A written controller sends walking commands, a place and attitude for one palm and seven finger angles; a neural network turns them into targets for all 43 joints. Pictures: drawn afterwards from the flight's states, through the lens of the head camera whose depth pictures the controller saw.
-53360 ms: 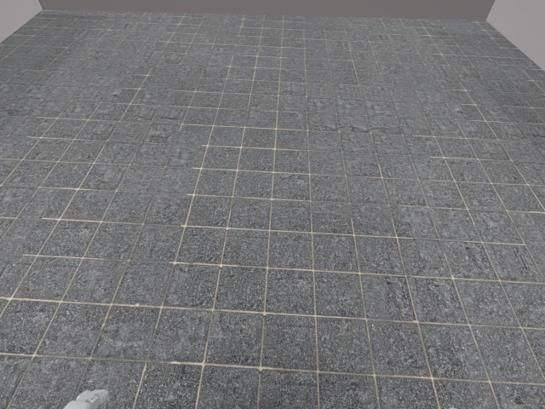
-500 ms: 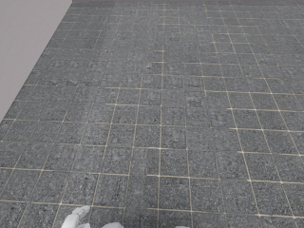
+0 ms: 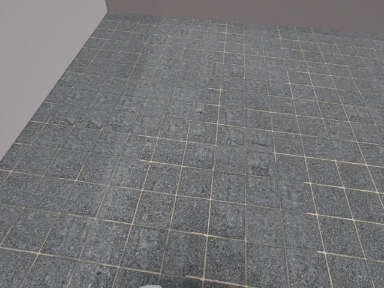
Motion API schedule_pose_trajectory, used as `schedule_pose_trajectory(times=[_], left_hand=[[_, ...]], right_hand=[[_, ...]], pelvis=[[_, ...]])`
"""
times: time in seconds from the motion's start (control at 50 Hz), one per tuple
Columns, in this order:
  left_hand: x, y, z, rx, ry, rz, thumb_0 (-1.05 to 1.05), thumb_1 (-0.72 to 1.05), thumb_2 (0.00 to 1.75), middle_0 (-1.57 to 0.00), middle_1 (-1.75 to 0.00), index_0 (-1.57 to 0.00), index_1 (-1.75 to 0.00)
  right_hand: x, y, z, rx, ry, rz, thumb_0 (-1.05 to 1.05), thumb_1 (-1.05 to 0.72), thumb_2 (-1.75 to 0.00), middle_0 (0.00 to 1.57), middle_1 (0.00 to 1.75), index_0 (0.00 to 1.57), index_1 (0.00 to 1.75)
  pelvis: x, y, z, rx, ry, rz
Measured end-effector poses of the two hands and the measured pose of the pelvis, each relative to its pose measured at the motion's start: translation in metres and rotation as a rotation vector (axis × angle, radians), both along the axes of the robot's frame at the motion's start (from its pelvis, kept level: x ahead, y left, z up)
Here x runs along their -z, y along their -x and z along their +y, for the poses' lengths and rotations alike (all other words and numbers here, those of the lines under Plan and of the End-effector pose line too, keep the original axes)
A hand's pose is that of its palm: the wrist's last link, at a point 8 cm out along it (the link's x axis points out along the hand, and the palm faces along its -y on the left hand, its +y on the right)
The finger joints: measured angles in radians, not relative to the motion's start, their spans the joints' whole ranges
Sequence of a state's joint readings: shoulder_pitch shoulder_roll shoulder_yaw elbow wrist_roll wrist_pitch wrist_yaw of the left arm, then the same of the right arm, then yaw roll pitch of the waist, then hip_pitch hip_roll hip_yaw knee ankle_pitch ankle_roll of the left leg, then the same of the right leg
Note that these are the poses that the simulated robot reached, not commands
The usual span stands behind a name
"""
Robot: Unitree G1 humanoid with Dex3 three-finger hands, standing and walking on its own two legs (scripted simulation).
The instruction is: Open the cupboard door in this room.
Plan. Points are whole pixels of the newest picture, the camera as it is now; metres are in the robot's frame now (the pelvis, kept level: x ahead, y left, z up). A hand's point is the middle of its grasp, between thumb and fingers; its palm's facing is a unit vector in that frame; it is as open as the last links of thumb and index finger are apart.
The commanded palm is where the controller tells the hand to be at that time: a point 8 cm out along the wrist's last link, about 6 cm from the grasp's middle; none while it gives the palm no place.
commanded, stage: turn to face it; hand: left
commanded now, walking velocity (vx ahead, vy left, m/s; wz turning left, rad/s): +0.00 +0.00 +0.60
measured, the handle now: out of the picture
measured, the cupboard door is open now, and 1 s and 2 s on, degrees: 41 41 41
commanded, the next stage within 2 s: none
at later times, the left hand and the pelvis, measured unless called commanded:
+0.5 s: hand out of the picture +0.12 +0.16 -0.15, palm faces +0.33 -0.91 -0.23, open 7.3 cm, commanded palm none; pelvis +0.11 -0.05 +0.01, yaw +20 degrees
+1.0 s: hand out of the picture +0.13 +0.16 -0.15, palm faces +0.56 -0.76 -0.31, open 7.4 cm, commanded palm none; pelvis +0.18 -0.07 +0.00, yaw +37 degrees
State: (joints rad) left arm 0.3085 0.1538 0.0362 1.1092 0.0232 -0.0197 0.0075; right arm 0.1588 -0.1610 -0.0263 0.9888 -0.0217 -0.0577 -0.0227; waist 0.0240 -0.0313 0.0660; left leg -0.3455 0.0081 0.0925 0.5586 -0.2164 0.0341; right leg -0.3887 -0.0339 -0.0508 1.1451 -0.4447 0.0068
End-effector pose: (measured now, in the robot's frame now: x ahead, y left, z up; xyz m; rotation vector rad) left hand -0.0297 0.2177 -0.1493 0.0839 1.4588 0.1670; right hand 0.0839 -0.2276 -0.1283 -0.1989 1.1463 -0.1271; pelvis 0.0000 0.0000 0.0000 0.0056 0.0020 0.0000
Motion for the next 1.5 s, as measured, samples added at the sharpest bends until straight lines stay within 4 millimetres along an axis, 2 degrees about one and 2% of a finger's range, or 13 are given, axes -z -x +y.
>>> schedule_pose_trajectory(times=[0.16,0.22,0.3,0.44,0.56,0.62,0.7,0.82,1.02,1.14,1.26,1.38,1.5], left_hand=[[-0.023,-0.124,0.006,-0.009,-0.100,-0.240,0.02,0.94,0.90,-0.20,-0.30,-0.20,-0.30],[-0.027,-0.152,0.003,-0.012,-0.146,-0.299,0.02,0.93,0.90,-0.20,-0.30,-0.20,-0.30],[-0.038,-0.163,-0.006,-0.058,-0.167,-0.318,0.01,0.92,0.90,-0.20,-0.30,-0.20,-0.30],[-0.035,-0.149,-0.022,-0.172,-0.130,-0.272,0.01,0.91,0.90,-0.20,-0.30,-0.20,-0.30],[-0.011,-0.107,-0.009,-0.290,-0.115,-0.183,0.00,0.92,0.90,-0.21,-0.30,-0.20,-0.30],[0.004,-0.088,0.003,-0.333,-0.115,-0.125,0.01,0.92,0.90,-0.21,-0.30,-0.20,-0.30],[-0.004,-0.086,0.013,-0.389,-0.143,-0.110,0.01,0.91,0.90,-0.20,-0.30,-0.20,-0.30],[-0.025,-0.105,0.012,-0.436,-0.186,-0.175,0.01,0.91,0.90,-0.20,-0.30,-0.20,-0.30],[-0.040,-0.129,-0.035,-0.510,-0.252,-0.225,0.01,0.91,0.90,-0.20,-0.30,-0.20,-0.30],[-0.040,-0.122,-0.072,-0.604,-0.196,-0.183,0.01,0.90,0.90,-0.20,-0.30,-0.20,-0.30],[-0.027,-0.091,-0.087,-0.729,-0.175,-0.156,0.01,0.92,0.90,-0.21,-0.30,-0.21,-0.30],[0.000,-0.046,-0.088,-0.835,-0.151,-0.089,0.01,0.91,0.90,-0.21,-0.30,-0.20,-0.30],[-0.015,-0.045,-0.076,-0.900,-0.188,-0.114,0.01,0.91,0.90,-0.20,-0.30,-0.20,-0.30]], right_hand=[[0.012,0.022,-0.027,0.009,-0.015,0.251,0.00,-0.93,-0.90,0.21,0.30,0.20,0.30],[0.023,0.011,-0.044,0.006,-0.028,0.287,0.00,-0.92,-0.90,0.21,0.30,0.20,0.30],[0.017,-0.028,-0.061,-0.040,-0.016,0.288,0.01,-0.91,-0.90,0.20,0.30,0.20,0.29],[-0.004,-0.135,-0.058,-0.193,0.021,0.165,0.01,-0.91,-0.90,0.20,0.30,0.19,0.29],[-0.012,-0.230,-0.018,-0.363,0.055,0.014,0.01,-0.91,-0.90,0.20,0.30,0.19,0.29],[-0.012,-0.263,0.002,-0.423,0.068,-0.077,0.00,-0.91,-0.90,0.20,0.30,0.19,0.29],[-0.020,-0.278,0.015,-0.477,0.076,-0.086,0.00,-0.91,-0.90,0.20,0.30,0.19,0.29],[-0.014,-0.283,0.018,-0.533,0.050,-0.013,0.00,-0.90,-0.90,0.20,0.30,0.20,0.30],[0.018,-0.312,-0.004,-0.581,0.006,0.106,0.01,-0.90,-0.90,0.20,0.30,0.20,0.30],[0.005,-0.335,0.007,-0.654,0.010,0.132,0.01,-0.91,-0.90,0.20,0.30,0.19,0.29],[-0.002,-0.360,0.048,-0.787,0.028,0.103,0.01,-0.91,-0.90,0.20,0.30,0.19,0.29],[-0.005,-0.380,0.098,-0.906,0.036,-0.020,0.01,-0.91,-0.90,0.20,0.30,0.19,0.29],[-0.015,-0.381,0.103,-0.965,0.071,-0.007,0.00,-0.91,-0.90,0.20,0.30,0.20,0.30]], pelvis=[[-0.004,-0.042,-0.024,-0.096,0.000,0.022],[0.003,-0.059,-0.039,-0.127,-0.016,0.028],[-0.004,-0.077,-0.049,-0.196,-0.026,0.024],[-0.014,-0.103,-0.052,-0.300,-0.041,0.028],[-0.001,-0.117,-0.038,-0.381,-0.022,0.021],[0.012,-0.121,-0.030,-0.411,-0.002,0.024],[0.005,-0.129,-0.030,-0.452,0.009,0.029],[-0.005,-0.145,-0.040,-0.518,0.015,0.036],[0.001,-0.180,-0.073,-0.652,-0.012,0.028],[-0.011,-0.195,-0.078,-0.740,-0.036,0.037],[-0.009,-0.198,-0.075,-0.831,-0.027,0.035],[0.008,-0.192,-0.063,-0.909,-0.007,0.028],[-0.003,-0.197,-0.063,-0.972,0.015,0.023]])
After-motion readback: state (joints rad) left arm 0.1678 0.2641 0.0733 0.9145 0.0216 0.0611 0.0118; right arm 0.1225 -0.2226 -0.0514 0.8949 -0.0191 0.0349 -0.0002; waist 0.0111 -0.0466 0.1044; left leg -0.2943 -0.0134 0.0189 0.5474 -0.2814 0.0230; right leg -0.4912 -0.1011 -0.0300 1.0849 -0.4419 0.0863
